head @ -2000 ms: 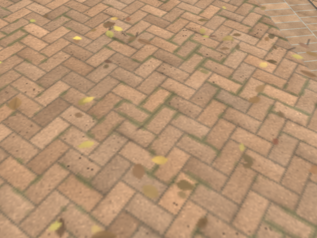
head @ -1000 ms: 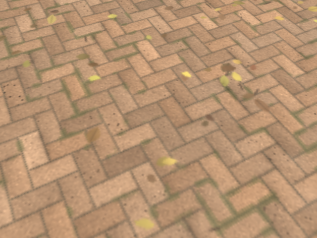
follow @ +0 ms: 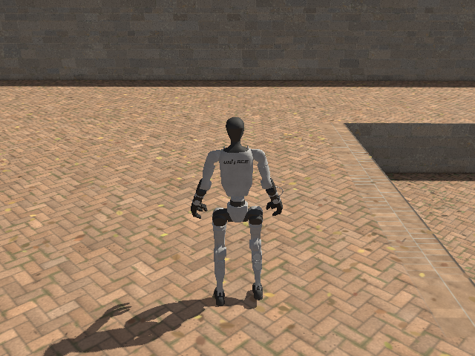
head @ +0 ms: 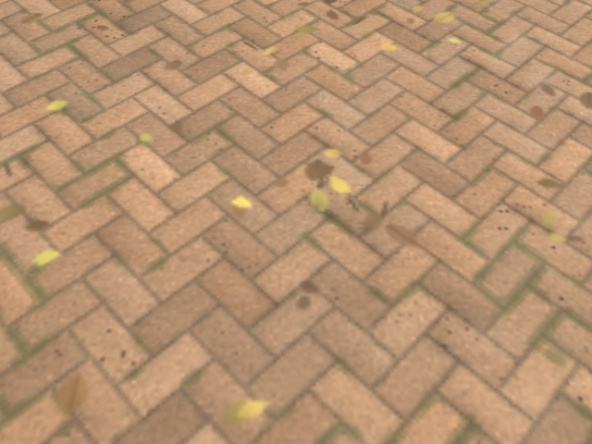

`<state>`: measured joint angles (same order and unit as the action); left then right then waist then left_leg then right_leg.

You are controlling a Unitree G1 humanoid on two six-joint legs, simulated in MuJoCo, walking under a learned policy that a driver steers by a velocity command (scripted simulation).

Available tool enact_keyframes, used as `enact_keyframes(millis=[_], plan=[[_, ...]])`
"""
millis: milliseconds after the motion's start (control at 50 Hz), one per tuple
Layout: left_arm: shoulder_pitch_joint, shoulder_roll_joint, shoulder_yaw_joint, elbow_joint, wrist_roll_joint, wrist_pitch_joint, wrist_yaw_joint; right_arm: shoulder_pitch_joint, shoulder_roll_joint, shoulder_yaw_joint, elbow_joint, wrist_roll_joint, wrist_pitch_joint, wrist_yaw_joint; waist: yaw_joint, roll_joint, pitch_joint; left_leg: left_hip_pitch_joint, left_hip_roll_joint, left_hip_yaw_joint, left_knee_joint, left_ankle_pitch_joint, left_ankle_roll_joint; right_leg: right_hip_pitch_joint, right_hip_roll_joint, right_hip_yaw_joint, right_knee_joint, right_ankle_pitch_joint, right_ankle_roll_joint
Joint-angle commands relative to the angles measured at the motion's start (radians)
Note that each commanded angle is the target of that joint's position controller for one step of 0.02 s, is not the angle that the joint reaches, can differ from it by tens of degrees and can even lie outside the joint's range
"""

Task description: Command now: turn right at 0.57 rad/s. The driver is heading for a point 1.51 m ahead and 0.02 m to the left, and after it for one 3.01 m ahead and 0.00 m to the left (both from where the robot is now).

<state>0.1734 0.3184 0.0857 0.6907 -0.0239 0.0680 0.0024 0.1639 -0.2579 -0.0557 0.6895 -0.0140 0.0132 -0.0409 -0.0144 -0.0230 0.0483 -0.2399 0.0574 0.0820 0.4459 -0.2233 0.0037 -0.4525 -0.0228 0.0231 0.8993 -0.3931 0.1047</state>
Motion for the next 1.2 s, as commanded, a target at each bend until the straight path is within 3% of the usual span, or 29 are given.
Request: enact_keyframes(millis=[20,60,100,120,140,160,180,200,240,300,360,460,500,520,540,580,640,740,780,820,900,940,960,980,1000,1020,1060,1120,1200], plan=[[-0.045,0.074,0.014,-0.105,0.001,-0.01,-0.013,0.001,-0.218,-0.068,-0.05,0.012,-0.006,0.006,-0.027,0.214,-0.123,0.159,0.249,-0.147,-0.087,0.427,0.216,0.018,0.006,-0.067,-0.129,0.001,-0.023],[-0.023,0.077,0.019,-0.108,0.001,-0.003,-0.022,-0.011,-0.225,-0.072,-0.043,0.029,-0.009,0.012,-0.007,0.213,-0.12,0.154,0.258,-0.132,-0.047,0.421,0.194,0.08,0.013,-0.086,-0.255,0.055,-0.059],[0.051,0.09,0.032,-0.084,0.004,-0.002,-0.022,0.006,-0.198,-0.068,-0.021,0.045,-0.013,0.014,0.033,0.168,-0.13,0.072,0.219,-0.062,0.067,0.322,0.108,0.255,0.045,-0.089,-0.48,0.251,-0.122],[0.092,0.162,0.055,-0.082,0.003,-0.005,-0.009,0.05,-0.155,-0.057,-0.01,0.022,-0.018,0.019,0.028,0.001,-0.151,-0.099,0.148,0.03,0.255,0.108,0.014,0.434,-0.058,0.081,-0.529,0.517,-0.178],[0.084,0.269,0.069,-0.111,0.013,-0.01,0.007,0.034,-0.083,-0.026,-0.061,-0.038,-0.02,0.025,-0.002,-0.315,-0.156,-0.403,0.004,0.058,0.546,-0.456,-0.086,0.559,-0.327,0.427,-0.481,0.946,-0.348],[0.111,0.22,0.055,-0.118,0.053,-0.033,-0.005,-0.059,-0.144,-0.043,-0.078,-0.012,-0.022,0.015,0.097,-0.205,-0.228,-0.431,-0.025,-0.096,0.704,-0.487,-0.089,0.473,-0.386,0.463,-0.524,0.848,-0.481],[0.071,0.188,0.041,-0.109,0.056,-0.052,-0.009,-0.079,-0.175,-0.054,-0.07,0.017,-0.015,0.01,0.073,-0.131,-0.172,-0.43,-0.003,-0.122,0.751,-0.409,-0.076,0.423,-0.322,0.362,-0.54,0.738,-0.439],[0.009,0.155,0.033,-0.105,0.039,-0.06,-0.003,-0.061,-0.173,-0.058,-0.052,0.02,-0.008,0.003,0.042,-0.1,-0.139,-0.432,0.008,-0.132,0.728,-0.322,-0.069,0.392,-0.259,0.296,-0.544,0.637,-0.378],[-0.057,0.111,0.01,-0.106,0.019,-0.059,0.008,-0.019,-0.17,-0.061,-0.023,0.005,0.004,-0.006,0.009,-0.1,-0.123,-0.37,0.004,-0.129,0.711,-0.204,-0.085,0.326,-0.203,0.224,-0.549,0.634,-0.335],[-0.063,0.082,-0.005,-0.095,0.033,-0.061,0.018,0.017,-0.139,-0.051,-0.007,0.014,0.002,0.001,-0.003,-0.102,-0.143,-0.294,-0.004,-0.121,0.613,-0.123,-0.097,0.317,-0.173,0.179,-0.558,0.61,-0.333],[-0.057,0.09,-0.006,-0.076,0.033,-0.059,0.02,-0.018,-0.107,-0.031,-0.012,0.011,0.0,0.007,0.022,-0.11,-0.125,-0.216,0.005,-0.12,0.407,-0.114,-0.094,0.309,-0.169,0.187,-0.56,0.503,-0.33],[-0.061,0.086,-0.016,-0.037,0.03,-0.056,0.005,-0.004,-0.119,-0.029,-0.001,0.018,-0.008,0.015,0.026,-0.107,-0.077,-0.062,-0.014,-0.1,0.153,-0.105,-0.07,0.242,-0.172,0.248,-0.549,0.365,-0.333],[-0.046,0.047,-0.033,-0.011,0.023,-0.063,0.003,0.034,-0.11,-0.021,0.017,0.0,-0.02,0.02,-0.009,-0.054,-0.079,0.096,-0.003,-0.118,-0.071,0.146,-0.042,0.189,-0.128,0.231,-0.526,0.314,-0.263],[-0.015,0.026,-0.04,-0.001,0.041,-0.073,0.001,0.047,-0.154,-0.026,0.013,-0.011,-0.025,0.016,0.011,0.017,-0.109,0.182,0.078,-0.201,-0.064,0.347,-0.018,0.156,-0.079,0.196,-0.485,0.243,-0.208],[0.042,0.033,-0.033,0.006,0.047,-0.082,-0.006,0.014,-0.216,-0.04,0.022,-0.002,-0.025,0.016,0.084,0.148,-0.111,0.156,0.1,-0.207,-0.004,0.339,0.034,0.156,-0.002,0.119,-0.487,0.17,-0.168],[-0.043,0.062,-0.028,0.017,0.043,-0.074,-0.001,-0.014,-0.12,-0.019,0.019,-0.001,-0.032,0.03,0.025,0.122,-0.086,0.034,0.055,-0.187,-0.039,0.087,0.039,0.239,0.018,0.084,-0.467,0.156,-0.131],[-0.043,0.042,-0.028,0.03,0.039,-0.052,0.009,-0.008,-0.11,-0.01,0.035,-0.004,-0.048,0.03,0.02,0.109,-0.064,0.02,0.031,-0.161,-0.036,0.074,0.006,0.236,0.006,0.098,-0.464,0.211,-0.146],[-0.022,0.028,-0.026,0.076,0.034,-0.055,0.014,0.008,-0.109,-0.003,0.057,0.001,-0.049,0.02,0.011,0.049,-0.059,0.039,0.019,-0.149,-0.019,0.089,0.008,0.232,0.004,0.098,-0.467,0.251,-0.14],[0.005,0.03,-0.022,0.103,0.027,-0.052,0.019,0.027,-0.12,-0.005,0.073,0.008,-0.042,0.016,0.008,0.045,-0.063,0.033,0.0,-0.143,-0.027,-0.157,0.029,0.211,0.039,0.064,-0.446,0.024,-0.147],[0.011,0.034,-0.017,0.105,0.018,-0.061,0.021,0.047,-0.14,-0.011,0.077,0.021,-0.04,0.01,0.001,0.071,0.018,-0.017,0.035,-0.218,-0.074,-0.459,0.084,0.098,0.057,0.041,-0.396,-0.204,-0.163],[-0.017,0.003,-0.019,0.089,0.002,-0.125,0.003,0.112,-0.192,-0.027,0.1,0.034,-0.063,0.01,-0.004,0.193,0.084,-0.002,0.258,-0.541,-0.253,-0.573,0.226,0.004,0.03,-0.029,-0.213,-0.045,-0.167],[0.055,0.002,-0.015,0.122,-0.004,-0.142,-0.008,0.033,-0.179,-0.023,0.077,0.041,-0.061,0.017,0.055,0.181,0.067,-0.079,0.203,-0.434,-0.227,-0.453,0.185,0.177,0.029,-0.044,-0.366,-0.021,-0.198],[0.134,0.013,-0.008,0.164,-0.003,-0.146,-0.011,-0.013,-0.161,-0.019,0.063,0.043,-0.057,0.021,0.093,0.163,0.044,-0.159,0.14,-0.341,-0.171,-0.37,0.144,0.336,0.038,-0.04,-0.44,0.057,-0.203],[0.225,0.06,0.008,0.198,0.003,-0.148,-0.01,-0.061,-0.109,-0.004,0.039,0.038,-0.062,0.023,0.126,0.065,0.025,-0.239,0.053,-0.217,-0.005,-0.254,0.085,0.433,-0.034,0.098,-0.511,0.012,-0.227],[0.324,0.146,0.031,0.226,0.003,-0.151,-0.01,-0.085,-0.052,0.01,0.002,0.035,-0.08,0.023,0.136,-0.179,-0.001,-0.401,-0.078,-0.045,0.306,-0.175,0.012,0.57,-0.197,0.414,-0.646,-0.112,-0.312],[0.344,0.157,0.03,0.213,0.015,-0.161,-0.017,-0.101,-0.103,-0.001,-0.016,0.044,-0.099,0.02,0.157,-0.224,0.02,-0.561,-0.089,-0.108,0.514,-0.328,0.005,0.622,-0.331,0.648,-0.716,-0.031,-0.412],[0.286,0.077,0.004,0.193,0.021,-0.176,-0.014,-0.035,-0.118,-0.009,0.013,0.059,-0.117,0.035,0.095,-0.082,0.014,-0.671,-0.012,-0.168,0.684,-0.236,0.047,0.677,-0.308,0.518,-0.68,0.072,-0.387],[0.264,0.026,-0.022,0.192,0.02,-0.159,-0.014,-0.084,-0.096,-0.008,0.006,0.038,-0.121,0.063,0.079,-0.056,0.022,-0.654,0.048,-0.125,0.604,-0.057,0.05,0.63,-0.235,0.303,-0.717,0.314,-0.312],[0.268,0.061,-0.023,0.191,0.018,-0.141,0.008,-0.195,-0.027,0.021,-0.035,0.031,-0.114,0.088,0.095,-0.049,0.047,-0.491,0.013,-0.043,0.328,0.125,-0.005,0.461,-0.158,0.125,-0.769,0.425,-0.295]])
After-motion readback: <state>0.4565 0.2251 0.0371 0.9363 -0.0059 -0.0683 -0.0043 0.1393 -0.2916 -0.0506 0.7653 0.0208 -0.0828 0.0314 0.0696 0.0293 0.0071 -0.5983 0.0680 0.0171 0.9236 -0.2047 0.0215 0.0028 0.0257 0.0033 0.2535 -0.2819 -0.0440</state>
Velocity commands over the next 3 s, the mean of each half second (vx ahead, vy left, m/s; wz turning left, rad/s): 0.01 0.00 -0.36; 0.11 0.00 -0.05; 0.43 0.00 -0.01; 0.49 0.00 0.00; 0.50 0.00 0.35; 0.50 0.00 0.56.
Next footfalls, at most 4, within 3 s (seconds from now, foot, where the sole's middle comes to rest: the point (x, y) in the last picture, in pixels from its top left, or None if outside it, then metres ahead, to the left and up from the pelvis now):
0.12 right None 0.03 -0.14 -0.78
0.50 left None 0.07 0.10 -0.78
1.40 left None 0.44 0.03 -0.78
1.96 right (397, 343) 0.70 -0.25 -0.78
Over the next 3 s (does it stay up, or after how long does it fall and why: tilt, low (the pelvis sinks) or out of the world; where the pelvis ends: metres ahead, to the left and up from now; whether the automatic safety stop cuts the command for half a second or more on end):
stays up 1.15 -0.12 -0.02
